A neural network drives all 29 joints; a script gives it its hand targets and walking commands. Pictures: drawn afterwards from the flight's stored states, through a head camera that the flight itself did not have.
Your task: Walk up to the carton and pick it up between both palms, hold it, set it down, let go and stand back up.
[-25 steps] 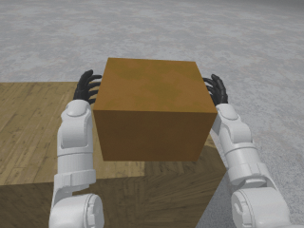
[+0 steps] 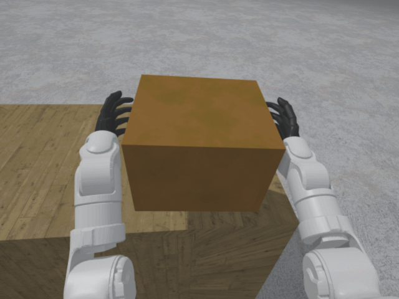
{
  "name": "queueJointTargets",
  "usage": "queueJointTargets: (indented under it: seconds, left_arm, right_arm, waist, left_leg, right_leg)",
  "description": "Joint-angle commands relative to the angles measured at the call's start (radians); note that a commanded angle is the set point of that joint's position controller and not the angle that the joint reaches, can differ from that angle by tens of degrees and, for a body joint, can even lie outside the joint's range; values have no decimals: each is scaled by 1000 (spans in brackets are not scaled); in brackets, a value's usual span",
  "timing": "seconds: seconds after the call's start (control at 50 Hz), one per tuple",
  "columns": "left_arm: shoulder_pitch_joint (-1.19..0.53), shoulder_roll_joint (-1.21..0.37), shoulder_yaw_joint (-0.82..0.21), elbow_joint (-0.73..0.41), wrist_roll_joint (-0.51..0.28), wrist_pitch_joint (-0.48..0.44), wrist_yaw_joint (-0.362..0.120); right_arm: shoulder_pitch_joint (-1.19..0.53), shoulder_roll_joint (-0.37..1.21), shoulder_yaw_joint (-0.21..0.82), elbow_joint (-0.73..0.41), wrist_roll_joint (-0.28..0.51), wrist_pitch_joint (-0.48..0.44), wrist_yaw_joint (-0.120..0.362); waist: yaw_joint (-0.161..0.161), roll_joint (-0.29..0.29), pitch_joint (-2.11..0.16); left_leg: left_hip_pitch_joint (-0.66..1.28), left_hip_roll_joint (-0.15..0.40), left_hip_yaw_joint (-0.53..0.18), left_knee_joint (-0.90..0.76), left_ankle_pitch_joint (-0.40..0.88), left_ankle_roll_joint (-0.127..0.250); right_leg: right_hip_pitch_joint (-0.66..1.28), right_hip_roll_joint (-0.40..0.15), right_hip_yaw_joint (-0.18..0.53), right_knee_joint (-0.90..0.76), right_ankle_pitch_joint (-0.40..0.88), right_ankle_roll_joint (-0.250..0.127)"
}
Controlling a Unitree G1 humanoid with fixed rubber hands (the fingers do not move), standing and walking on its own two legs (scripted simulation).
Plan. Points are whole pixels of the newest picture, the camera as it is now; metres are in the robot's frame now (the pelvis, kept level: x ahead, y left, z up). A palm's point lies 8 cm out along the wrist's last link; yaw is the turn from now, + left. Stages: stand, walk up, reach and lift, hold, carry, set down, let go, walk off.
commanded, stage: hold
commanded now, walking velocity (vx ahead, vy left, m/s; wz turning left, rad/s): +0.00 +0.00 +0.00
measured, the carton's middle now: (199, 142) +0.38 +0.00 +0.15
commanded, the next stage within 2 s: none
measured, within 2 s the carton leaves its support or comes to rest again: neither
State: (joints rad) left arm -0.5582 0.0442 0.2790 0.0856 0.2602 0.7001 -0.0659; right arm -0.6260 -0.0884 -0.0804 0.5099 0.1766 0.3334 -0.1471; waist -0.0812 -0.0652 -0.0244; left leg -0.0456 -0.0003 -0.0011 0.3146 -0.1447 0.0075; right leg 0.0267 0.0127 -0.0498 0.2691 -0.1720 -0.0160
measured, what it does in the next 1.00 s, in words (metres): stands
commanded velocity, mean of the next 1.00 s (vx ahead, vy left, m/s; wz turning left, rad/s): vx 0.00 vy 0.00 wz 0.00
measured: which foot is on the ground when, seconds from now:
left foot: down 0.00-1.00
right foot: down 0.00-1.00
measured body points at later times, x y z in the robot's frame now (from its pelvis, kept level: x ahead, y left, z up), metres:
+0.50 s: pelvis +0.00 +0.00 +0.00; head -0.06 +0.03 +0.44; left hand +0.37 +0.17 +0.20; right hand +0.36 -0.18 +0.19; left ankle +0.03 +0.11 -0.75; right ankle -0.01 -0.11 -0.75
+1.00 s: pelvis +0.00 +0.00 +0.00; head -0.05 +0.03 +0.45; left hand +0.36 +0.19 +0.19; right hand +0.38 -0.16 +0.19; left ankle +0.03 +0.11 -0.75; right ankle -0.01 -0.11 -0.75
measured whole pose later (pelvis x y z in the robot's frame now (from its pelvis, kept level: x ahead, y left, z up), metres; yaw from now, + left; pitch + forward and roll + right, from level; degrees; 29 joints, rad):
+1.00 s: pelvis +0.00 +0.00 +0.00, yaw +1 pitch -6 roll -1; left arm -0.55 0.06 0.27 0.11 0.24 0.69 -0.06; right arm -0.65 -0.09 -0.07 0.54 0.19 0.34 -0.15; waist -0.06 -0.07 -0.02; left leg -0.07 0.00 -0.01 0.33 -0.14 0.00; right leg 0.01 0.02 -0.06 0.28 -0.17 -0.02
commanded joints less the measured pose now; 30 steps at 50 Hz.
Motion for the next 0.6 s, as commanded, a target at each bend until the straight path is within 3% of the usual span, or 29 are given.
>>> queueJointTargets:
  seconds: [0.0,0.22,0.32,0.42,0.54,0.58]
  left_arm:
    - [-654,-503,-454,-142,-155,-53,-124]
    - [-636,-501,-474,-177,-162,-48,-117]
    - [-636,-484,-445,-142,-147,-40,-130]
    - [-642,-495,-461,-149,-159,-50,-128]
    - [-643,-482,-425,-106,-136,-44,-138]
    - [-658,-496,-447,-130,-156,-50,-137]
  right_arm:
    - [-760,495,358,-320,92,-50,128]
    - [-761,498,388,-367,111,-50,127]
    - [-754,496,375,-342,100,-38,121]
    - [-777,511,393,-379,105,-47,116]
    - [-745,499,359,-298,82,-35,120]
    - [-777,510,369,-344,90,-47,120]
  waist:
    - [-18,98,-314]
    - [-12,103,-339]
    - [-9,90,-292]
    - [-8,91,-340]
    - [-12,81,-269]
    - [-14,85,-322]
  left_leg:
    - [203,-19,15,-10,245,-24]
    - [218,-22,13,4,287,-25]
    - [179,-26,18,-17,215,-17]
    - [199,-30,18,2,255,-16]
    - [166,-26,22,-30,173,-8]
    - [180,-27,20,-16,210,-13]
  right_leg:
    - [-56,24,-24,-45,177,44]
    - [-49,26,-23,-37,222,45]
    - [-41,16,-18,-43,198,48]
    - [-29,20,-17,-36,242,53]
    - [-48,12,-17,-49,168,50]
    - [-35,17,-18,-42,199,51]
